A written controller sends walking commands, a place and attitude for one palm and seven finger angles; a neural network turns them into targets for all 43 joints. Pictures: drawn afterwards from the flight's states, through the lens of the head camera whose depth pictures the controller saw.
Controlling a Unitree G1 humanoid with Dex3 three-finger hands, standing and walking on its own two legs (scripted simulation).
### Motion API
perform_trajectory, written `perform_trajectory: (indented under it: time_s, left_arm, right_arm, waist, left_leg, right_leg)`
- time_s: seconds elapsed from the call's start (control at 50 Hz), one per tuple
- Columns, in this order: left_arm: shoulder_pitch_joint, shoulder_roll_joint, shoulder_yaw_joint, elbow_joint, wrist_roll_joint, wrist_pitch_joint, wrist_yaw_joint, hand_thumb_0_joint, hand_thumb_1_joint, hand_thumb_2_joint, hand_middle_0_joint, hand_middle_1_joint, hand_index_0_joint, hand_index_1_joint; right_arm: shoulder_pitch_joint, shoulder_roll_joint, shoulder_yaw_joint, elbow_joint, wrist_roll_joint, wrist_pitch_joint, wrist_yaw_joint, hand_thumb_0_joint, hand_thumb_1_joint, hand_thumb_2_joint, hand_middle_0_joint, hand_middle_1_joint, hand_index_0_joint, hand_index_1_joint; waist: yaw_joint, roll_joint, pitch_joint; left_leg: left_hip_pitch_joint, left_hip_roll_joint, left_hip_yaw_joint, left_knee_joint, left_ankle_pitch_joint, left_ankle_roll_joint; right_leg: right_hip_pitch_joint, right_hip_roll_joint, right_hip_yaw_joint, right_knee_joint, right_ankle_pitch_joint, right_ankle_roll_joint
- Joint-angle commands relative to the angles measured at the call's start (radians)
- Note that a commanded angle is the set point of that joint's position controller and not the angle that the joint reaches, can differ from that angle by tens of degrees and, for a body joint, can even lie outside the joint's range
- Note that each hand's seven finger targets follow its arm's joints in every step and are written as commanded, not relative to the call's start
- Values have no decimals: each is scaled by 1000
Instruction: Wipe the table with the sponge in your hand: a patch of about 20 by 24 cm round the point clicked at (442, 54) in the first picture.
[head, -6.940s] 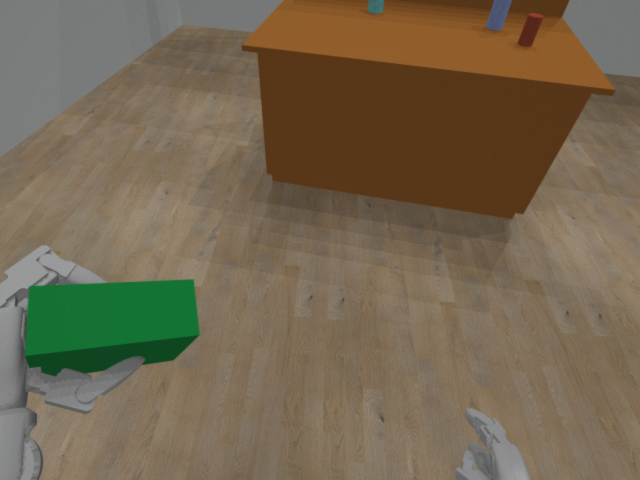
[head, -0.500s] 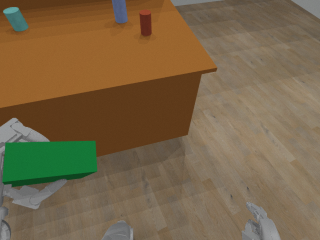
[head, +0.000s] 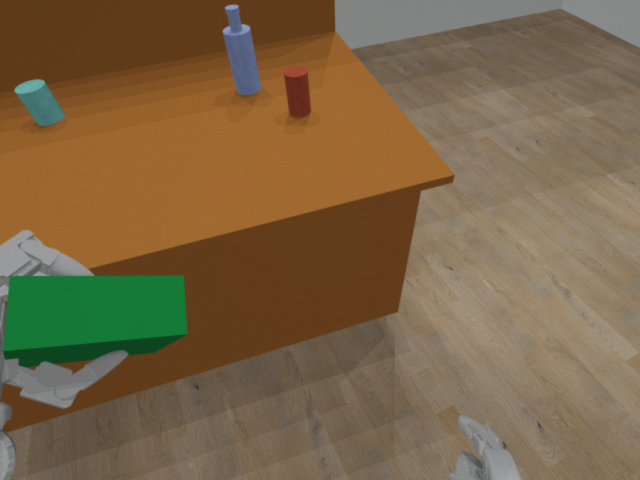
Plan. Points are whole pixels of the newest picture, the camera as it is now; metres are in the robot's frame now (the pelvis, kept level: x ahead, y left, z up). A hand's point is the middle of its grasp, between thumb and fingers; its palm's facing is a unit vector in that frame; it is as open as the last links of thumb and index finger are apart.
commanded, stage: take the last steps up to it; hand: left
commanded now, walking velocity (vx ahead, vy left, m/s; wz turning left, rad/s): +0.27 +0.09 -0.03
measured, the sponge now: (122, 320) +0.23 +0.20 +0.16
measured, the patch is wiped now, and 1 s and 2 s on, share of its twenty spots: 0.00 0.00 0.00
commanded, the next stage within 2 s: come to a stop and stand still in 0.86 s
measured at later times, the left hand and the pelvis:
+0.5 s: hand (67, 227) +0.32 +0.28 +0.19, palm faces +0.41 -0.81 -0.42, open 9.9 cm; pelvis +0.09 +0.04 +0.01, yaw -2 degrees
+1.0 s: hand (160, 205) +0.37 +0.21 +0.17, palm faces +0.31 -0.81 -0.50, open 9.9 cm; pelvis +0.13 -0.01 +0.02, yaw -2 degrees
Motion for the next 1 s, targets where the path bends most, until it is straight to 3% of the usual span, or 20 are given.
perform_trajectory:
  time_s: [0.0, 0.04, 0.1, 0.2, 0.26, 0.32, 0.34, 0.36, 0.38, 0.4, 0.44, 0.54, 0.7, 0.72, 0.74, 0.76, 0.78, 0.84, 0.9, 0.98]
  left_arm:
    - [-116, 157, 138, -117, -34, -57, 14, 0, 100, 1300, -1200, -1600, -1200, -1600]
    - [-123, 152, 125, -176, -23, -75, 10, 0, 100, 1300, -1200, -1600, -1200, -1600]
    - [-74, 149, 115, -203, -16, -93, 22, 0, 100, 1300, -1200, -1600, -1200, -1600]
    - [23, 180, 170, -276, -28, -92, 47, 0, 100, 1300, -1200, -1600, -1200, -1600]
    - [28, 166, 168, -306, -37, -77, 56, 0, 100, 1300, -1200, -1600, -1200, -1600]
    - [-26, 155, 155, -294, -38, -76, 59, 0, 100, 1300, -1200, -1600, -1200, -1600]
    - [-33, 139, 137, -281, -40, -78, 55, 0, 100, 1300, -1200, -1600, -1200, -1600]
    - [-59, 131, 129, -305, -38, -88, 56, 0, 100, 1300, -1200, -1600, -1200, -1600]
    - [-63, 145, 129, -276, -31, -96, 54, 0, 100, 1300, -1200, -1600, -1200, -1600]
    - [-74, 145, 124, -202, -26, -92, 46, 0, 100, 1300, -1200, -1600, -1200, -1600]
    - [-128, 185, 136, -278, -24, -88, 35, 0, 100, 1300, -1200, -1600, -1200, -1600]
    - [-79, 128, 82, -348, -23, -69, 16, 0, 100, 1300, -1200, -1600, -1200, -1600]
    - [-66, 143, 133, -187, -28, -43, 35, 0, 100, 1300, -1200, -1600, -1200, -1600]
    - [-87, 140, 125, -173, -22, -43, 35, 0, 100, 1300, -1200, -1600, -1200, -1600]
    - [-82, 160, 128, -152, -19, -37, 36, 0, 100, 1300, -1200, -1600, -1200, -1600]
    - [-114, 167, 128, -152, -30, -30, 36, 0, 100, 1300, -1200, -1600, -1200, -1600]
    - [-134, 155, 121, -154, -37, -36, 27, 0, 100, 1300, -1200, -1600, -1200, -1600]
    - [-83, 171, 146, -172, -29, -57, 27, 0, 100, 1300, -1200, -1600, -1200, -1600]
    - [-29, 150, 135, -176, -24, -77, 32, 0, 100, 1300, -1200, -1600, -1200, -1600]
    - [24, 174, 160, -251, -37, -89, 44, 0, 100, 1300, -1200, -1600, -1200, -1600]
  right_arm:
    - [-95, -151, -72, -152, 3, -45, 5, 0, -900, -900, 200, 300, 200, 300]
    - [-116, -134, -52, -142, -1, -23, 8, 0, -900, -900, 200, 300, 200, 300]
    - [-114, -142, -52, -148, -9, -20, 7, 0, -900, -900, 200, 300, 200, 300]
    - [-95, -132, -68, -196, -11, -30, 0, 0, -900, -900, 200, 300, 200, 300]
    - [-74, -131, -78, -216, -4, -34, -3, 0, -900, -900, 200, 300, 200, 300]
    - [-56, -151, -90, -213, -4, -30, -15, 0, -900, -900, 200, 300, 200, 300]
    - [-41, -174, -101, -212, 3, -31, -23, 0, -900, -900, 200, 300, 200, 300]
    - [-47, -192, -102, -216, 4, -30, -21, 0, -900, -900, 200, 300, 200, 300]
    - [-53, -176, -92, -232, 5, -34, -16, 0, -900, -900, 200, 300, 200, 300]
    - [-53, -180, -93, -226, 9, -38, -7, 0, -900, -900, 200, 300, 200, 300]
    - [-75, -165, -81, -193, 0, -47, -9, 0, -900, -900, 200, 300, 200, 300]
    - [-75, -162, -67, -191, 1, -72, 10, 0, -900, -900, 200, 300, 200, 300]
    - [-81, -146, -53, -173, 1, -59, -14, 0, -900, -900, 200, 300, 200, 300]
    - [-71, -139, -56, -169, 3, -53, -14, 0, -900, -900, 200, 300, 200, 300]
    - [-68, -115, -52, -179, 4, -42, -14, 0, -900, -900, 200, 300, 200, 300]
    - [-110, -117, -46, -193, 4, -50, -10, 0, -900, -900, 200, 300, 200, 300]
    - [-84, -143, -63, -171, 3, -51, -1, 0, -900, -900, 200, 300, 200, 300]
    - [-122, -123, -38, -156, 0, -26, 4, 0, -900, -900, 200, 300, 200, 300]
    - [-120, -133, -46, -159, -7, -15, 2, 0, -900, -900, 200, 300, 200, 300]
    - [-114, -141, -60, -193, -8, -21, -1, 0, -900, -900, 200, 300, 200, 300]
  waist:
    - [-12, -237, -71]
    - [-10, -104, -94]
    - [-17, -125, -127]
    - [15, -166, -186]
    - [11, -206, -201]
    - [-11, -120, -187]
    - [-27, 4, -186]
    - [-25, 217, -206]
    - [-19, 220, -183]
    - [-25, 126, -116]
    - [-14, 187, -143]
    - [-10, 169, -117]
    - [-6, 78, -153]
    - [-14, -25, -164]
    - [-21, -233, -185]
    - [-1, -348, -146]
    - [-11, -324, -147]
    - [-10, -126, -153]
    - [-19, -139, -172]
    - [-2, -125, -209]
  left_leg:
    - [-396, 7, -164, 474, -20, -23]
    - [-374, 25, -148, 445, 43, -35]
    - [-333, 21, -99, 314, 113, -34]
    - [-204, -20, 7, -41, 130, -20]
    - [-85, -32, 26, -167, 147, -11]
    - [116, -33, 36, -329, 232, -2]
    - [241, 31, -58, -383, 236, 28]
    - [367, 220, -326, -413, 373, 111]
    - [365, 338, -498, -463, 488, 201]
    - [287, 334, -480, -483, 487, 214]
    - [273, 295, -369, -445, 493, 200]
    - [113, 189, -154, -483, 457, 148]
    - [60, 173, -97, -307, 250, 85]
    - [5, 120, -57, -181, 166, 58]
    - [-125, 9, 9, 30, 17, 20]
    - [-276, -62, -32, 232, -170, -11]
    - [-276, -44, -129, 364, -104, -18]
    - [-304, -11, -143, 404, 8, -37]
    - [-284, -18, -107, 332, 80, -37]
    - [-202, -30, -65, 90, 93, -33]
  right_leg:
    - [253, -410, 639, -390, -12, -123]
    - [239, -345, 434, -341, 168, -100]
    - [258, -295, 256, -313, 385, -69]
    - [348, -265, 221, -263, 509, -72]
    - [316, -273, 227, -240, 371, -68]
    - [196, -207, 195, -145, 160, -18]
    - [88, -160, 162, 8, 91, 14]
    - [-109, -43, 77, 228, -185, 66]
    - [-217, 5, 113, 415, -389, 69]
    - [-265, 0, 145, 507, -358, 67]
    - [-277, -56, 162, 532, -266, 82]
    - [-136, -44, 93, 341, -84, 101]
    - [157, 6, 36, -158, -4, 92]
    - [219, -57, 133, -224, 51, 60]
    - [283, -237, 431, -287, 143, -21]
    - [305, -387, 662, -349, 219, -108]
    - [280, -382, 615, -359, 213, -93]
    - [290, -320, 416, -283, 427, -84]
    - [306, -279, 269, -268, 611, -50]
    - [358, -271, 243, -250, 706, -43]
